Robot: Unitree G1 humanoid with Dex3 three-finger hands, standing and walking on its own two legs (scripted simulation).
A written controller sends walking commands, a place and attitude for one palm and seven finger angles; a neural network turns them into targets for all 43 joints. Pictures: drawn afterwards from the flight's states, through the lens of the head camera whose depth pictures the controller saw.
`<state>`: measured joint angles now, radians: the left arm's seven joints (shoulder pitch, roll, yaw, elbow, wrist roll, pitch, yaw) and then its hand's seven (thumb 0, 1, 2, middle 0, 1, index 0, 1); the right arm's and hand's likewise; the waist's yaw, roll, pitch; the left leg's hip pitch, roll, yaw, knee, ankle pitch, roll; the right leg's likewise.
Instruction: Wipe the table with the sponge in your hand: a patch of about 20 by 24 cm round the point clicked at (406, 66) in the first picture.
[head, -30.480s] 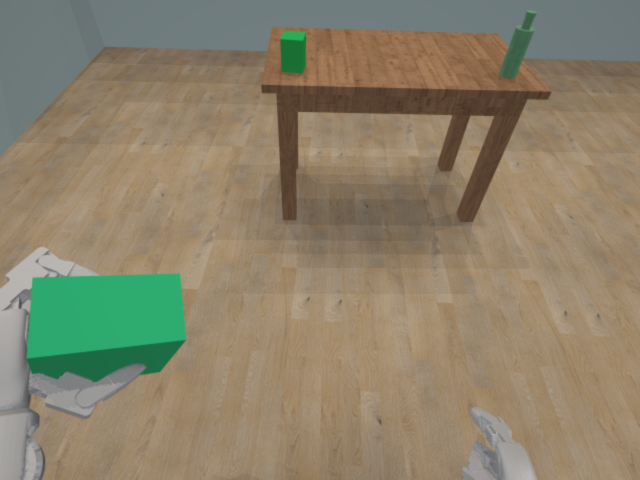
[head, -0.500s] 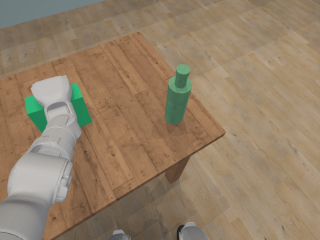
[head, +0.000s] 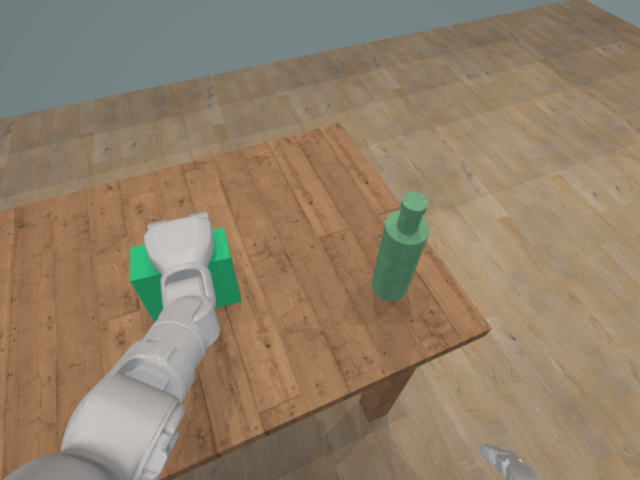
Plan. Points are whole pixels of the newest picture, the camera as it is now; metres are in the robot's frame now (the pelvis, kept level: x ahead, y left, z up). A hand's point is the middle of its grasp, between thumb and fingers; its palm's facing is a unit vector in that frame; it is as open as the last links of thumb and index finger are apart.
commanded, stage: wipe back along the third lane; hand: left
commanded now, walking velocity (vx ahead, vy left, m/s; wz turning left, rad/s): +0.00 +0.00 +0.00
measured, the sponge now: (192, 282) +0.39 +0.23 -0.05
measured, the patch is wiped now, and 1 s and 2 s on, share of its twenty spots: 1.00 1.00 1.00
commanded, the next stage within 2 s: slide back across to the middle lane in 1.92 s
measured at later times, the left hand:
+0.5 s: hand (200, 296) +0.35 +0.19 -0.01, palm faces -0.07 -0.01 -1.00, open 10.4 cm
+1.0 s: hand (212, 315) +0.32 +0.17 -0.01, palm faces -0.07 -0.01 -1.00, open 10.5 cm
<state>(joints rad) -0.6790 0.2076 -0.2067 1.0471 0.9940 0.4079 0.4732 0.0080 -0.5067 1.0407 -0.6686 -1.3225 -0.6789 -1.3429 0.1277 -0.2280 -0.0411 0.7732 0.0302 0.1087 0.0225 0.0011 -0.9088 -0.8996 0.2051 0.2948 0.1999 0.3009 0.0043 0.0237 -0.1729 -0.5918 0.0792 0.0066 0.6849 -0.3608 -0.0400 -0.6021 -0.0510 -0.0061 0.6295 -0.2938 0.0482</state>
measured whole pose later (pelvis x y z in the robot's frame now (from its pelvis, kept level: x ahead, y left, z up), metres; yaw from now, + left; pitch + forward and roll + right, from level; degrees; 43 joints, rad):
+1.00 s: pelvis -0.01 -0.02 +0.01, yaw +1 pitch +9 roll +0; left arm -0.41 0.11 -0.36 0.79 1.00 0.51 0.44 0.00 -0.49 1.04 -0.65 -1.34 -0.66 -1.36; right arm 0.09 -0.23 -0.04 0.76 0.05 0.14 0.02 0.01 -0.91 -0.90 0.20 0.29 0.20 0.30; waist 0.06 0.04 -0.15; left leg -0.44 0.08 -0.01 0.62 -0.33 -0.06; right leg -0.47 -0.05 -0.02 0.63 -0.30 0.02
